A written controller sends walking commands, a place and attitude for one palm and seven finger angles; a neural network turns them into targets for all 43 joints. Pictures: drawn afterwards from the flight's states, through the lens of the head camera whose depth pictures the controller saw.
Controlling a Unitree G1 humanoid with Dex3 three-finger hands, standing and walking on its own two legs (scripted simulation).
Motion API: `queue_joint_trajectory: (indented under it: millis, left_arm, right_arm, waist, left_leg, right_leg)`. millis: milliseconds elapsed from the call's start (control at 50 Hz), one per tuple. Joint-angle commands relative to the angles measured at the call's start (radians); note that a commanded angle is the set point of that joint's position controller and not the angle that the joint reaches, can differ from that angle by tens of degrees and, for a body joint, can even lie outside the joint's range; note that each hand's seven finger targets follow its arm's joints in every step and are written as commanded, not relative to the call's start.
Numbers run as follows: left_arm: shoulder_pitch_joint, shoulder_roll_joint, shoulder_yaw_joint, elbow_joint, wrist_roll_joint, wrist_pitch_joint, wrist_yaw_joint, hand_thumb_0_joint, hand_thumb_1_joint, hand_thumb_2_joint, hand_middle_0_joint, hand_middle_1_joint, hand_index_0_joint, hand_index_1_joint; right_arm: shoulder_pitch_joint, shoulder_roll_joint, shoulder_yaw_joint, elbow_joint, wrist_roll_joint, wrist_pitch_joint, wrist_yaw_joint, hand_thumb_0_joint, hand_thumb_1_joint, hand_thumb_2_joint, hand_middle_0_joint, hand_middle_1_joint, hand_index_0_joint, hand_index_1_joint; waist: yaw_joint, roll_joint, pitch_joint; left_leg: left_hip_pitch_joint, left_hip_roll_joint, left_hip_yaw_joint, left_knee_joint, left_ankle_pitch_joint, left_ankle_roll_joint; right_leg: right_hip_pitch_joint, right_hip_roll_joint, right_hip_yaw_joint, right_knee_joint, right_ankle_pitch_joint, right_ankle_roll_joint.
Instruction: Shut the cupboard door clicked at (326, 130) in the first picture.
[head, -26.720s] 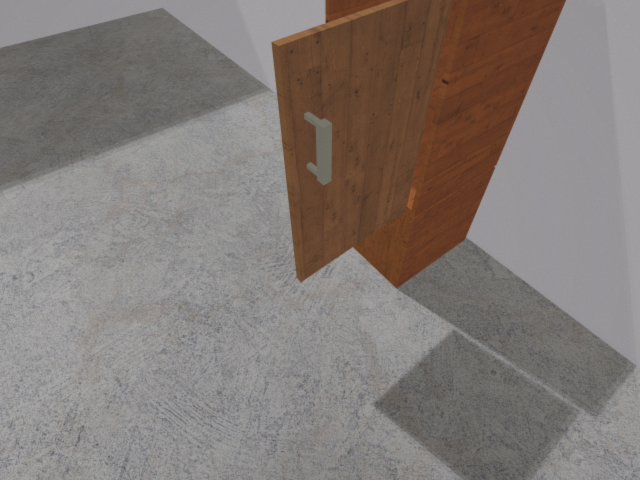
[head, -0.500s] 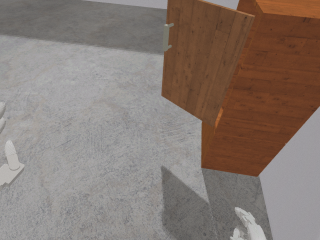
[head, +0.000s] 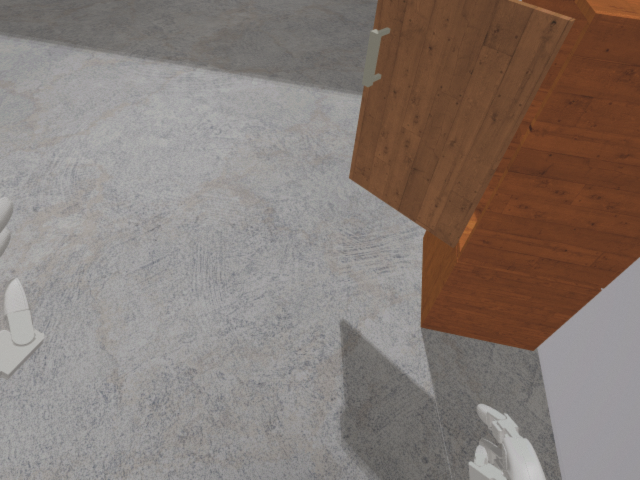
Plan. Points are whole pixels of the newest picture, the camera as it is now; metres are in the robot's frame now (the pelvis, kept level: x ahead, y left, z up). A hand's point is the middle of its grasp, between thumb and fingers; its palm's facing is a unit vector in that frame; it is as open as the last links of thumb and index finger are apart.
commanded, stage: stop stepping back and stand still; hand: left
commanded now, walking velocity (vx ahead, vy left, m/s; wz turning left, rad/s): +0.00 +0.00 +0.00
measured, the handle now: (376, 57) +0.99 -0.05 +0.07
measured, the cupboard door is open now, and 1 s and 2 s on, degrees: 57 57 57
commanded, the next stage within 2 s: let the arm hang, fingers relaxed in 1.06 s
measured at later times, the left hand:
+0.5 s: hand out of the picture +0.20 +0.31 +0.19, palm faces +0.29 -0.84 -0.46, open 7.4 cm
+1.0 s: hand out of the picture +0.19 +0.30 +0.17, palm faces +0.36 -0.83 -0.43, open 7.4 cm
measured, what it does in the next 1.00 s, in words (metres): steps on the spot: left foot, then right foot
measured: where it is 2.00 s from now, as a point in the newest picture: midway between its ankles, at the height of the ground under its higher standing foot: outside the picture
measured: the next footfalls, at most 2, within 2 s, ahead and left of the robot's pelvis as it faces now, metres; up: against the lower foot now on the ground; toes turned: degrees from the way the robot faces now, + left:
left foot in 0.24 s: +0.09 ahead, +0.16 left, +0.00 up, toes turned -5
right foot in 0.60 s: -0.13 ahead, +0.00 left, +0.00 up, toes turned -10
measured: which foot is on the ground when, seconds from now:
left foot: down 0.00-0.12, up 0.14-0.22, down 0.24-1.00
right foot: down 0.00-0.24, up 0.26-0.58, down 0.60-1.00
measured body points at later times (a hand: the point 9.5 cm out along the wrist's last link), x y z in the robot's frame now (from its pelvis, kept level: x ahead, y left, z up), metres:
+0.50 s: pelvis -0.03 +0.08 +0.01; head -0.01 +0.11 +0.46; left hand +0.18 +0.36 +0.22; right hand +0.10 -0.11 -0.08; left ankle +0.05 +0.16 -0.73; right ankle -0.10 -0.01 -0.70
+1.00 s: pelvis -0.04 +0.05 -0.01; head -0.08 +0.06 +0.44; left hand +0.16 +0.34 +0.19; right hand +0.06 -0.22 -0.10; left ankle +0.05 +0.16 -0.73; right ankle -0.16 +0.01 -0.73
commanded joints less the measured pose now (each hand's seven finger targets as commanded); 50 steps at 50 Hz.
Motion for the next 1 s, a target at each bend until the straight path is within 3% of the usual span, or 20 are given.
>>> queue_joint_trajectory:
  millis: [0, 20, 60, 80, 100, 120, 140, 160, 180, 200, 220, 280, 320, 380, 460, 540, 600, 640, 860, 980]
  left_arm:
    - [-0.153, 0.153, 0.106, -0.222, 0.007, -0.059, 0.021, 0.0, 0.9, 0.9, -0.2, -0.3, -0.2, -0.3]
    - [-0.163, 0.171, 0.124, -0.24, 0.006, -0.062, 0.023, 0.0, 0.9, 0.9, -0.2, -0.3, -0.2, -0.3]
    - [-0.137, 0.203, 0.169, -0.27, -0.025, -0.045, 0.031, 0.0, 0.9, 0.9, -0.2, -0.3, -0.2, -0.3]
    - [-0.033, 0.199, 0.162, -0.251, -0.014, -0.05, 0.035, 0.0, 0.9, 0.9, -0.2, -0.3, -0.2, -0.3]
    - [0.001, 0.208, 0.155, -0.269, 0.002, -0.091, 0.045, 0.0, 0.9, 0.9, -0.2, -0.3, -0.2, -0.3]
    - [-0.144, 0.148, 0.114, -0.294, 0.0, -0.084, 0.033, 0.0, 0.9, 0.9, -0.2, -0.3, -0.2, -0.3]
    - [-0.162, 0.224, 0.219, -0.248, -0.018, -0.06, 0.02, 0.0, 0.9, 0.9, -0.2, -0.3, -0.2, -0.3]
    - [-0.193, 0.162, 0.142, -0.32, -0.003, -0.085, 0.011, 0.0, 0.9, 0.9, -0.2, -0.3, -0.2, -0.3]
    - [-0.222, 0.14, 0.115, -0.289, 0.013, -0.109, 0.016, 0.0, 0.9, 0.9, -0.2, -0.3, -0.2, -0.3]
    - [-0.227, 0.159, 0.116, -0.269, 0.02, -0.116, 0.029, 0.0, 0.9, 0.9, -0.2, -0.3, -0.2, -0.3]
    - [-0.305, 0.183, 0.108, -0.354, 0.027, -0.121, 0.042, 0.0, 0.9, 0.9, -0.2, -0.3, -0.2, -0.3]
    - [-0.269, 0.193, 0.132, -0.262, 0.004, -0.1, 0.017, 0.0, 0.9, 0.9, -0.2, -0.3, -0.2, -0.3]
    - [-0.228, 0.214, 0.157, -0.294, 0.011, -0.115, 0.018, 0.0, 0.9, 0.9, -0.2, -0.3, -0.2, -0.3]
    - [-0.067, 0.172, 0.139, -0.3, 0.0, -0.096, 0.012, 0.0, 0.9, 0.9, -0.2, -0.3, -0.2, -0.3]
    - [0.068, 0.178, 0.147, -0.213, -0.023, -0.03, 0.007, 0.0, 0.9, 0.9, -0.2, -0.3, -0.2, -0.3]
    - [0.067, 0.222, 0.178, -0.15, -0.047, 0.012, 0.009, 0.0, 0.9, 0.9, -0.2, -0.3, -0.2, -0.3]
    - [0.015, 0.258, 0.211, -0.14, -0.051, 0.002, 0.025, 0.0, 0.9, 0.9, -0.2, -0.3, -0.2, -0.3]
    - [0.042, 0.196, 0.143, -0.158, -0.048, 0.021, 0.018, 0.0, 0.9, 0.9, -0.2, -0.3, -0.2, -0.3]
    - [-0.109, 0.216, 0.143, -0.074, -0.006, -0.015, 0.034, 0.0, 0.9, 0.9, -0.2, -0.3, -0.2, -0.3]
    - [-0.18, 0.188, 0.087, -0.068, 0.009, -0.042, 0.024, 0.0, 0.9, 0.9, -0.2, -0.3, -0.2, -0.3]
  right_arm:
    - [-0.064, -0.122, -0.056, -0.128, 0.0, -0.05, -0.014, 0.0, -0.9, -0.9, 0.2, 0.3, 0.2, 0.3]
    - [-0.082, -0.118, -0.061, -0.146, -0.011, -0.066, -0.016, 0.0, -0.9, -0.9, 0.2, 0.3, 0.2, 0.3]
    - [-0.106, -0.118, -0.096, -0.182, -0.034, -0.083, 0.003, 0.0, -0.9, -0.9, 0.2, 0.3, 0.2, 0.3]
    - [-0.081, -0.115, -0.12, -0.18, -0.021, -0.074, 0.02, 0.0, -0.9, -0.9, 0.2, 0.3, 0.2, 0.3]
    - [-0.057, -0.13, -0.123, -0.131, 0.038, -0.063, 0.049, 0.0, -0.9, -0.9, 0.2, 0.3, 0.2, 0.3]
    - [-0.142, -0.127, -0.122, -0.106, 0.063, -0.061, 0.033, 0.0, -0.9, -0.9, 0.2, 0.3, 0.2, 0.3]
    - [-0.083, -0.029, -0.078, -0.112, 0.018, -0.07, 0.034, 0.0, -0.9, -0.9, 0.2, 0.3, 0.2, 0.3]
    - [-0.052, -0.083, -0.037, -0.099, -0.027, -0.048, 0.035, 0.0, -0.9, -0.9, 0.2, 0.3, 0.2, 0.3]
    - [-0.055, -0.096, -0.048, -0.079, -0.02, -0.028, 0.025, 0.0, -0.9, -0.9, 0.2, 0.3, 0.2, 0.3]
    - [-0.072, -0.1, -0.059, -0.083, -0.016, -0.037, 0.024, 0.0, -0.9, -0.9, 0.2, 0.3, 0.2, 0.3]
    - [-0.066, -0.138, -0.079, -0.107, -0.007, -0.061, 0.011, 0.0, -0.9, -0.9, 0.2, 0.3, 0.2, 0.3]
    - [-0.095, -0.088, -0.051, -0.099, -0.027, -0.105, 0.007, 0.0, -0.9, -0.9, 0.2, 0.3, 0.2, 0.3]
    - [-0.118, -0.083, -0.043, -0.087, -0.025, -0.114, 0.013, 0.0, -0.9, -0.9, 0.2, 0.3, 0.2, 0.3]
    - [-0.118, -0.079, -0.024, -0.104, -0.029, -0.095, 0.027, 0.0, -0.9, -0.9, 0.2, 0.3, 0.2, 0.3]
    - [-0.068, -0.085, -0.024, -0.122, -0.029, -0.041, 0.017, 0.0, -0.9, -0.9, 0.2, 0.3, 0.2, 0.3]
    - [-0.035, -0.073, -0.02, -0.109, -0.021, -0.002, -0.01, 0.0, -0.9, -0.9, 0.2, 0.3, 0.2, 0.3]
    - [-0.038, -0.085, -0.022, -0.096, -0.026, -0.03, -0.026, 0.0, -0.9, -0.9, 0.2, 0.3, 0.2, 0.3]
    - [-0.05, -0.095, -0.036, -0.1, 0.009, -0.031, -0.019, 0.0, -0.9, -0.9, 0.2, 0.3, 0.2, 0.3]
    - [-0.089, -0.091, -0.032, -0.1, 0.022, 0.003, -0.029, 0.0, -0.9, -0.9, 0.2, 0.3, 0.2, 0.3]
    - [-0.075, -0.099, -0.029, -0.099, 0.015, -0.019, -0.039, 0.0, -0.9, -0.9, 0.2, 0.3, 0.2, 0.3]
  waist:
    - [-0.031, 0.113, -0.088]
    - [0.0, 0.267, -0.106]
    - [0.06, 0.402, -0.11]
    - [0.104, 0.159, -0.108]
    - [0.096, -0.559, -0.057]
    - [0.009, -0.508, 0.086]
    - [-0.028, -0.255, -0.034]
    - [-0.062, -0.001, -0.092]
    - [-0.075, 0.268, -0.085]
    - [-0.059, 0.411, -0.11]
    - [-0.03, 0.427, -0.139]
    - [-0.053, 0.206, -0.025]
    - [-0.032, 0.11, -0.051]
    - [-0.019, 0.234, -0.102]
    - [-0.019, 0.199, -0.116]
    - [-0.046, 0.049, -0.181]
    - [-0.042, 0.069, -0.229]
    - [-0.026, -0.058, -0.305]
    - [-0.033, -0.044, 0.005]
    - [-0.035, 0.02, 0.005]
  left_leg:
    - [0.245, 0.282, -0.387, -0.229, -0.211, -0.031]
    - [0.165, 0.282, -0.367, -0.409, -0.274, -0.128]
    - [-0.074, 0.133, -0.176, -0.403, -0.063, -0.464]
    - [-0.154, -0.038, -0.011, 0.144, 0.071, -0.526]
    - [0.055, 0.013, -0.3, 1.091, -0.325, -0.204]
    - [-0.148, 0.131, -0.525, 1.281, -0.592, 0.431]
    - [-0.24, 0.242, -0.534, 0.81, -0.552, 0.342]
    - [-0.078, 0.276, -0.404, 0.243, -0.395, 0.074]
    - [0.171, 0.159, -0.236, 0.026, -0.065, 0.007]
    - [0.248, 0.166, -0.206, -0.027, 0.089, 0.04]
    - [0.213, 0.308, -0.404, -0.094, 0.065, 0.148]
    - [-0.059, 0.415, -0.762, -0.35, -0.423, 0.165]
    - [-0.02, 0.411, -0.644, -0.337, -0.495, 0.162]
    - [-0.003, 0.358, -0.476, -0.341, -0.487, 0.149]
    - [0.041, 0.288, -0.348, -0.357, -0.419, 0.068]
    - [0.091, 0.225, -0.239, -0.171, -0.117, 0.023]
    - [0.236, 0.244, -0.258, -0.148, 0.282, 0.019]
    - [0.311, 0.228, -0.194, -0.05, 0.393, 0.08]
    - [0.002, 0.152, -0.102, 0.191, -0.059, 0.074]
    - [0.15, 0.147, -0.098, 0.086, 0.181, 0.112]
  right_leg:
    - [-0.221, -0.03, 0.033, 0.131, -0.114, -0.021]
    - [-0.106, 0.038, -0.04, 0.203, -0.197, -0.006]
    - [0.213, 0.105, -0.17, 0.091, -0.318, -0.048]
    - [0.284, -0.034, -0.103, -0.127, -0.257, -0.138]
    - [-0.288, -0.531, 0.457, -0.212, -0.053, -0.325]
    - [-0.391, -0.508, 0.441, -0.077, 0.228, -0.314]
    - [-0.113, -0.45, 0.286, 0.046, 0.241, -0.208]
    - [-0.123, -0.32, 0.14, 0.221, 0.207, -0.116]
    - [-0.266, -0.128, 0.001, 0.321, 0.057, -0.044]
    - [-0.272, -0.049, -0.021, 0.407, -0.131, -0.018]
    - [-0.301, -0.018, 0.003, 0.519, -0.251, 0.011]
    - [-0.258, -0.001, 0.103, 0.657, -0.186, 0.03]
    - [-0.231, -0.026, 0.11, 0.575, -0.117, 0.018]
    - [-0.127, 0.017, 0.024, 0.38, -0.134, 0.006]
    - [0.04, 0.075, -0.077, 0.01, -0.142, -0.014]
    - [0.134, -0.058, 0.023, -0.163, 0.022, -0.062]
    - [0.079, -0.058, -0.003, -0.084, 0.181, -0.038]
    - [0.089, -0.06, 0.004, -0.063, 0.355, 0.013]
    - [-0.077, -0.235, 0.162, -0.135, 0.412, 0.003]
    - [-0.079, -0.159, 0.051, -0.002, 0.58, 0.051]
